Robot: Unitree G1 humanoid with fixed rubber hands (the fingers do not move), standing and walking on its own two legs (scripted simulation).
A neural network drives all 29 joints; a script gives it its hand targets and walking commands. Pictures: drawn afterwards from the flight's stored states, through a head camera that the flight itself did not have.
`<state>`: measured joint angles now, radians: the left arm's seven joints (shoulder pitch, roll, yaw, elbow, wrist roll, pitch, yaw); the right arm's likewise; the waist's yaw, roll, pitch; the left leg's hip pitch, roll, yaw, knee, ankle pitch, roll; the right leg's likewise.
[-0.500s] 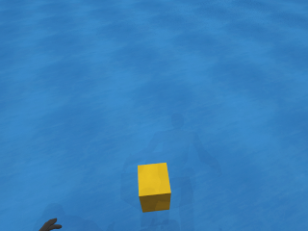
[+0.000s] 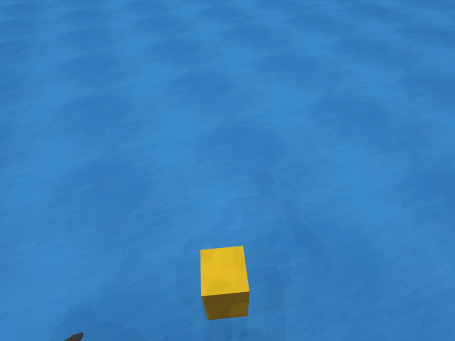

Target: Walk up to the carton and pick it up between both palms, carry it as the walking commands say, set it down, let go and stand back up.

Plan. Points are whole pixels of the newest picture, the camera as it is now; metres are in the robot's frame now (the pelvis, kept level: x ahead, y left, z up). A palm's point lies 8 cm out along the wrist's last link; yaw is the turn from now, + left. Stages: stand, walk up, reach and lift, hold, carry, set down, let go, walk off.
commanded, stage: walk up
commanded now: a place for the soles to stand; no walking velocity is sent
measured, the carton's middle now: (224, 284) +0.49 +0.06 -0.64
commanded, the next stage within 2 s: none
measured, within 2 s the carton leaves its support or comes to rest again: neither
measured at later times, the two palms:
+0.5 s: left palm (80, 296) +0.25 +0.33 -0.10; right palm out of the picture +0.12 -0.30 -0.10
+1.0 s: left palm (43, 336) +0.18 +0.37 -0.09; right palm (388, 277) +0.28 -0.29 -0.07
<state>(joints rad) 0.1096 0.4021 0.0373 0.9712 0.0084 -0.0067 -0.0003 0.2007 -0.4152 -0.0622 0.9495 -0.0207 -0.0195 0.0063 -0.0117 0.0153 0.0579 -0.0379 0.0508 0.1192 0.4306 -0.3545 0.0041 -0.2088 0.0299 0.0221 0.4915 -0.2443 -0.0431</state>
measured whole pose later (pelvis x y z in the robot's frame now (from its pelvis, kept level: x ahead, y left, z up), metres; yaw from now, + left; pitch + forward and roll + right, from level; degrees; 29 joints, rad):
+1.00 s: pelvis +0.11 +0.03 +0.00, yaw +6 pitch -3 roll +0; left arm 0.08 0.45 0.02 0.97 -0.02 0.01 -0.02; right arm 0.10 -0.46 -0.03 0.87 0.02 -0.02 -0.01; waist 0.02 -0.01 0.07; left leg -0.10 0.01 -0.03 0.45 -0.30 -0.02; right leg -0.25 -0.05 -0.05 0.41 -0.11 0.02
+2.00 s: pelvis +0.06 -0.01 +0.00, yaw +11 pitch -3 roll +1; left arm 0.16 0.43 0.05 0.87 -0.01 0.02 -0.05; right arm 0.15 -0.45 -0.05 0.81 0.00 -0.02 0.00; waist 0.03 -0.01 0.06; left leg -0.18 0.04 0.02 0.51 -0.28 -0.03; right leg -0.30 0.00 0.04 0.49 -0.14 0.01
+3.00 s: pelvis +0.11 +0.01 -0.01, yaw +3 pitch -3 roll +1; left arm 0.12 0.43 0.02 0.94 -0.01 0.01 0.03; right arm 0.15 -0.44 -0.07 0.91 0.00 0.02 0.00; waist 0.00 0.01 0.10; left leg -0.04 0.07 0.16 0.48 -0.38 -0.04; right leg -0.27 0.06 0.16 0.57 -0.24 0.01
